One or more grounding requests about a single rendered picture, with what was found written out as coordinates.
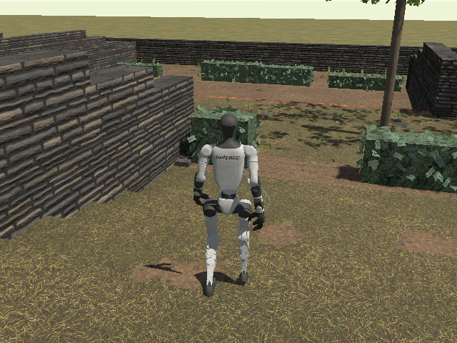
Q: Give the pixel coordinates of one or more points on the robot head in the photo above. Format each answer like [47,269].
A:
[229,124]

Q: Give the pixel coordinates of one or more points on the robot right upper arm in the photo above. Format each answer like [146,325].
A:
[252,161]

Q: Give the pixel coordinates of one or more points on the left robot forearm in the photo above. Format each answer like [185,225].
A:
[198,186]

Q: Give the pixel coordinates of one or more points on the robot left hand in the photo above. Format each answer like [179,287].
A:
[203,196]

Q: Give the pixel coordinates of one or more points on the right robot forearm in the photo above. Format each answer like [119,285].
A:
[257,197]

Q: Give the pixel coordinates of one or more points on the robot left upper arm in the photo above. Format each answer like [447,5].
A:
[205,152]

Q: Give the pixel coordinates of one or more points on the robot left shin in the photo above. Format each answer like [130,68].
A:
[211,255]

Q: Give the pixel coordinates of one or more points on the robot right hand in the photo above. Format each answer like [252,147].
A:
[259,221]

